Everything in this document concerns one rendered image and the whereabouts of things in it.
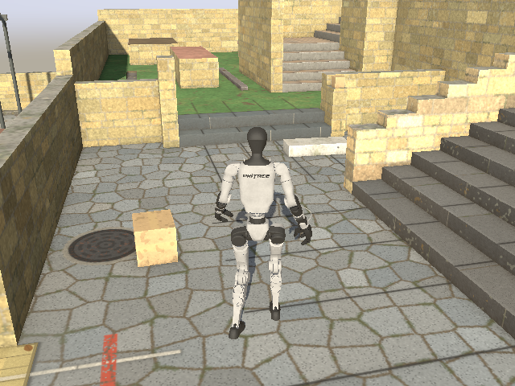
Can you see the left robot hand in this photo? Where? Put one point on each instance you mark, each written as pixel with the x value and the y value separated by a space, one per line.
pixel 220 218

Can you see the robot head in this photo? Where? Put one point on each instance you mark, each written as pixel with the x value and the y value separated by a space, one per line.
pixel 257 138

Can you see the robot left forearm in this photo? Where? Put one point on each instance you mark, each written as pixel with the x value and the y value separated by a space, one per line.
pixel 220 207

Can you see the robot left foot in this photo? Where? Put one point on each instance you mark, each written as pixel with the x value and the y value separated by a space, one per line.
pixel 234 332

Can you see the right robot upper arm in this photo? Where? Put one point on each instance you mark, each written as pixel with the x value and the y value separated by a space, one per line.
pixel 282 170

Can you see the left robot upper arm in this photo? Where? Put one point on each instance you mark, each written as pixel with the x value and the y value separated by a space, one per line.
pixel 227 181

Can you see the robot right forearm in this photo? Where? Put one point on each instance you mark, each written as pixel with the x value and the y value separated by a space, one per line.
pixel 299 215

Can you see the right robot hand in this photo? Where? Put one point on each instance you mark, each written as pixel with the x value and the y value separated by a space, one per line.
pixel 307 232

